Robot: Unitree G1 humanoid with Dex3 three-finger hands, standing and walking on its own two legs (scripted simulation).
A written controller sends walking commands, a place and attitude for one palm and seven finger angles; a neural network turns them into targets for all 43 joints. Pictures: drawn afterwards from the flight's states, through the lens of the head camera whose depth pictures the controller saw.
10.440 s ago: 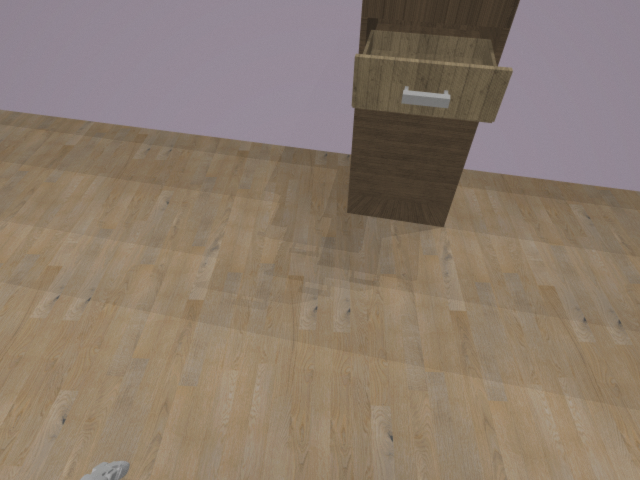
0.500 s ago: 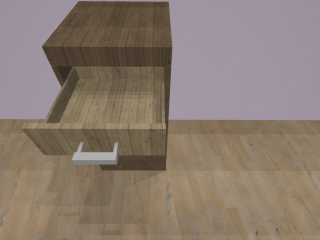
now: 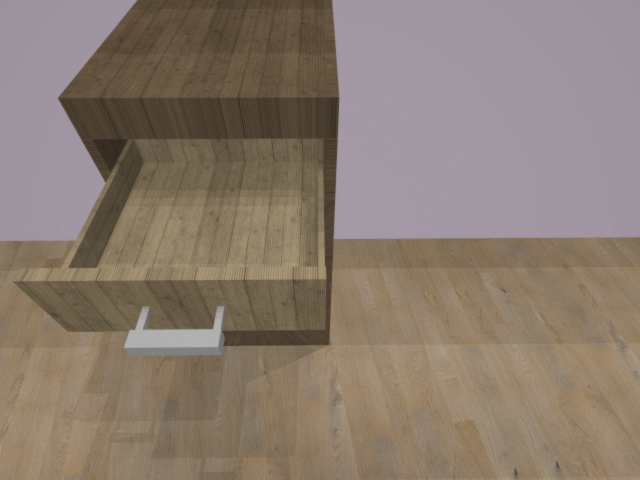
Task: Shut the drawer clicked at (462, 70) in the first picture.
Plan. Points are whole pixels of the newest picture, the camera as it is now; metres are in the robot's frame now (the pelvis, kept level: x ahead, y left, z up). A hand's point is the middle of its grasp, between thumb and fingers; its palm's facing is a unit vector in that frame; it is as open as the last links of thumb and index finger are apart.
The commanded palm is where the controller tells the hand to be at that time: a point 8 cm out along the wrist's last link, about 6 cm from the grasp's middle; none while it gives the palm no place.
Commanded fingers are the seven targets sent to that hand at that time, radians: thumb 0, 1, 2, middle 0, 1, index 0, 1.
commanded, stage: come to a stop and stand still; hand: left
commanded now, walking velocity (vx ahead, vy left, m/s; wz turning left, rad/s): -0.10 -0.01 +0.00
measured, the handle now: (179, 327) +0.30 +0.21 -0.01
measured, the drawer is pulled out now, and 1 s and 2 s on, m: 0.29 0.29 0.29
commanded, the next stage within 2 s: look again from close up in 0.80 s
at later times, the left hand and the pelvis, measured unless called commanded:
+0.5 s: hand out of the picture -0.04 +0.21 -0.17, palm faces +0.03 -0.98 -0.20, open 7.3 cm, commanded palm none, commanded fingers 0.00 0.90 0.90 -0.20 -0.30 -0.20 -0.30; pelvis -0.07 +0.03 +0.00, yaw +2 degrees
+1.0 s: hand out of the picture -0.14 +0.19 -0.18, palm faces +0.07 -0.99 -0.14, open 7.3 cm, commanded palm none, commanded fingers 0.00 0.90 0.90 -0.20 -0.30 -0.20 -0.30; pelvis -0.08 +0.05 +0.00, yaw +3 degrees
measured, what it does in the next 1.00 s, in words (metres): shifts its weight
